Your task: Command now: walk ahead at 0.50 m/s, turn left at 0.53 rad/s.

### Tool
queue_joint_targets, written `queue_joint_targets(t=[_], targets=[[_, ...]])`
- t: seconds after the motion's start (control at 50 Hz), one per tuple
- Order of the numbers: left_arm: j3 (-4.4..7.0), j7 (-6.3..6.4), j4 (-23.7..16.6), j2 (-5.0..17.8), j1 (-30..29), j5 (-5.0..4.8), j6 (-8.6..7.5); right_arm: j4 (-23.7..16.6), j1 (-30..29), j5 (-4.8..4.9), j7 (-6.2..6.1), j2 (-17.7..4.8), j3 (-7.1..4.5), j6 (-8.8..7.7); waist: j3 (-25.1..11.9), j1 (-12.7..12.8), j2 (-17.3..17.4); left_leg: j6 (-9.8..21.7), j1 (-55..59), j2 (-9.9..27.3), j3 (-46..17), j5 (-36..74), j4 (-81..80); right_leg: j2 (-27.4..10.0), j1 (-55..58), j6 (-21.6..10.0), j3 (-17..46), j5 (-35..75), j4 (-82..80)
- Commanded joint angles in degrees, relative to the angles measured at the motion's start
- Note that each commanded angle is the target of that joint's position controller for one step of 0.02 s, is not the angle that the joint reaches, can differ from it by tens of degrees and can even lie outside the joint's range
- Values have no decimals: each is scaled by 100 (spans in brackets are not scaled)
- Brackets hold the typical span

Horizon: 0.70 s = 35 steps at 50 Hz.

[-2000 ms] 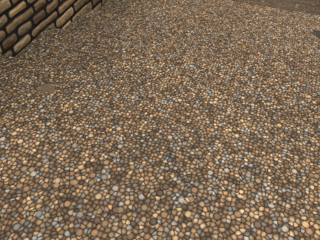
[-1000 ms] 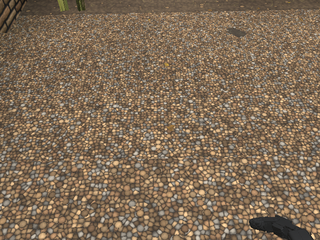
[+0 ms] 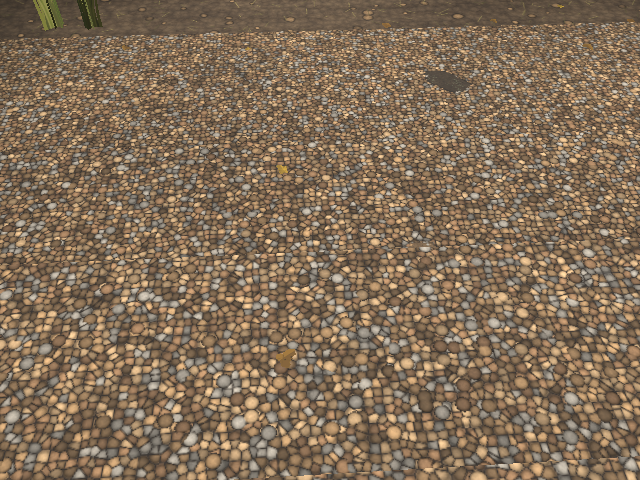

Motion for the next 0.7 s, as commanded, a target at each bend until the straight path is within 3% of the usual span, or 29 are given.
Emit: queue_joint_targets(t=[0.02, 0.04, 0.06, 0.08, 0.1, 0.12, 0.14, 0.18, 0.22, 0.28, 0.3, 0.32, 0.34, 0.36, 0.38, 0.4, 0.42, 0.44, 0.46, 0.5, 0.52, 0.54, 0.58, 0.6, 0.62, 0.66, 0.68, 0.7], targets=[[215, 63, -1721, 853, -2242, -243, -453, 345, 2248, 281, 3, -1060, -266, -4, -455, -1417, 165, 1793, 4027, 1906, -2887, 1695, -235, 83, -5393, -99, 474, 708, 802], [182, 306, -1667, 773, -2178, -78, -559, 180, 1486, 226, 25, -333, 17, -139, -76, -881, -581, 1591, 2475, 1971, -2712, 1822, -549, -324, -4639, -332, 1003, 2216, -1143], [219, 396, -1436, 698, -1918, -49, -534, -24, 906, 155, 73, -83, 145, -222, 186, -447, -702, 1725, 791, 1799, -2281, 2339, -1075, -480, -3326, -357, 912, 2957, -2544], [221, 444, -1388, 555, -1753, -46, -406, -107, 585, 178, 128, -271, 149, -258, 285, -156, -246, 1931, -58, 1717, -2322, 2189, -1465, -517, -2559, -315, 793, 2801, -3159], [154, 445, -1489, 426, -1850, -35, -279, -18, 640, 244, 151, -310, 159, -309, 305, -91, -34, 1963, -446, 1628, -2440, 1976, -1666, -541, -2272, -259, 717, 2719, -3618], [94, 428, -1573, 339, -1894, -61, -165, -13, 527, 290, 181, -340, 155, -344, 270, 21, -202, 1756, -781, 1430, -2254, 1946, -1622, -513, -1774, -215, 650, 2801, -4500], [25, 425, -1649, 237, -2068, -148, -80, -52, 469, 319, 247, -593, 51, -368, 249, -10, -241, 1578, -1016, 1167, -2018, 2211, -1568, -320, -1247, -187, 447, 2986, -5135], [-31, 358, -1718, 278, -2518, -179, -65, -14, 743, 225, 389, -842, -89, -335, 198, -301, -273, 1422, -763, 1019, -2082, 2299, -1341, 10, -1017, -238, 324, 4001, -5766], [51, 338, -1798, 561, -2981, -171, -139, -9, 1074, 109, 399, -729, -105, -237, 223, -471, -244, 1276, -462, 901, -2161, 2068, -964, 197, -1048, -308, 322, 4676, -5998], [226, 371, -1884, 1012, -3435, -178, -293, 62, 1342, 46, 325, -635, -149, -206, 144, -458, -148, 899, 89, 807, -2331, 1896, -441, 226, -697, -641, 214, 4543, -6197], [320, 414, -1762, 1153, -2875, -184, -387, -108, 1149, -38, 294, -557, -123, -212, -166, -175, -139, 591, -670, 471, -2057, 2355, 214, 285, 619, -911, 47, 4664, -5712], [484, 493, -1474, 1575, -1432, -241, -446, -437, 724, -43, 305, -364, -83, -270, -949, 501, -964, 82, -1712, -251, -1495, 1919, 1813, -378, 2515, -1612, 860, 4977, -5871], [473, 481, -1276, 1726, -185, -255, -437, -413, 1749, 1, 249, 408, 105, -355, -2613, 302, -2026, -360, -2245, -999, -914, -2244, 3740, -2058, 4330, -3088, 3031, 6433, -6541], [465, 429, -1134, 1430, 16, -162, -404, -419, 1171, 104, 265, 173, 66, -287, -1676, 570, -1692, -307, -3709, -667, -930, -2521, 5118, -2199, 3912, -2865, 4095, 3927, -7389], [418, 446, -1314, 1092, -826, -236, -397, -301, 856, 95, 126, -112, 8, -228, -420, 347, -917, -189, -3888, -154, -966, -1683, 5319, -1956, 2385, -2259, 3426, 2149, -7751], [279, 465, -1477, 645, -1651, -335, -358, -170, 859, 63, -63, -115, -9, -194, -164, 23, -499, -174, -3386, 190, -842, -1063, 4882, -1756, 1343, -1954, 2820, 1807, -8017], [173, 515, -1561, 282, -1972, -377, -347, -111, 924, -39, -151, 12, 40, -160, -384, -183, -526, -202, -2755, 482, -907, -735, 4383, -1599, 954, -1854, 2357, 2567, -8184], [167, 570, -1495, 238, -2000, -381, -351, -183, 744, -106, -165, 197, 114, -136, -319, -282, -560, -233, -2339, 662, -872, -743, 4167, -1506, 606, -1790, 1963, 3099, -8390], [197, 633, -1500, 244, -2124, -362, -382, -267, 571, -83, -137, 272, 145, -114, -313, -357, -536, -330, -2084, 740, -788, -1012, 3882, -1460, 396, -1741, 1612, 3481, -8556], [341, 698, -1391, 495, -1999, -274, -458, -387, 221, 70, -6, 198, 158, -115, -288, -259, -446, -445, -1965, 706, -510, -633, 3275, -1194, 344, -1721, 837, 3969, -8780], [386, 656, -1276, 567, -1850, -190, -480, -424, 119, 126, 66, 211, 177, -121, -185, -234, -432, -449, -1893, 708, -421, -248, 2928, -1096, 243, -1703, 516, 4121, -8849], [399, 571, -1144, 577, -1615, -136, -456, -436, 74, 104, 151, 228, 193, -105, -82, -206, -297, -440, -1789, 694, -370, 84, 2543, -1034, 112, -1688, 283, 4272, -8880], [456, 388, -970, 717, -1447, -76, -385, -483, 118, 76, 239, 273, 208, -30, -15, -243, -454, -380, -1125, 592, -179, 623, 2440, -871, -457, -1658, -153, 4259, -8820], [487, 300, -886, 775, -1453, -42, -382, -553, 161, 52, 251, 130, 164, 30, 82, -290, -440, -308, -1159, 578, -312, 682, 2407, -975, -464, -1726, -108, 3883, -8799], [479, 267, -816, 713, -1428, 83, -383, -540, 409, 6, 224, 78, 157, 40, 145, -385, -511, -223, -1230, 679, -672, 1283, 2860, -1201, -382, -1778, 81, 3872, -8606], [492, 270, -820, 735, -1512, 34, -438, -713, 266, -36, 90, -222, 51, 46, 177, -370, -499, -134, -1830, 711, -814, 928, 2550, -1400, 372, -1856, 228, 3832, -8267], [507, 288, -788, 786, -1433, -3, -464, -836, 83, -50, 34, -259, 31, 49, 175, -300, -537, -129, -1850, 681, -707, 576, 2442, -1412, 597, -1820, 231, 3850, -8125], [499, 321, -795, 794, -1272, 15, -456, -884, 94, -118, 50, -219, 36, 27, 105, -207, -510, -122, -1232, 497, -284, 352, 2723, -1150, 286, -1751, 43, 3917, -7804]])
Keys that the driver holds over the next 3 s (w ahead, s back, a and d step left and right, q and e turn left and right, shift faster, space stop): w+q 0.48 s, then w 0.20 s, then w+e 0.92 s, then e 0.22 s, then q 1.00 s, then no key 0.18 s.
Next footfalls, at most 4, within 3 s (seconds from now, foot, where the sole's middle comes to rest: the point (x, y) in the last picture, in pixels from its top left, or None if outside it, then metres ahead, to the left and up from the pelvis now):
0.32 right None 0.39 -0.11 -0.78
0.78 left None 0.42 0.20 -0.78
1.24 right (320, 379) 0.84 0.09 -0.95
1.60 left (249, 291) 1.11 0.32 -0.95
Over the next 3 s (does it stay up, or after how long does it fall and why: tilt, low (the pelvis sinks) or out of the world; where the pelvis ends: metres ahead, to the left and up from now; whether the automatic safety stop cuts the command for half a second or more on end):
stays up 1.07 0.18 -0.16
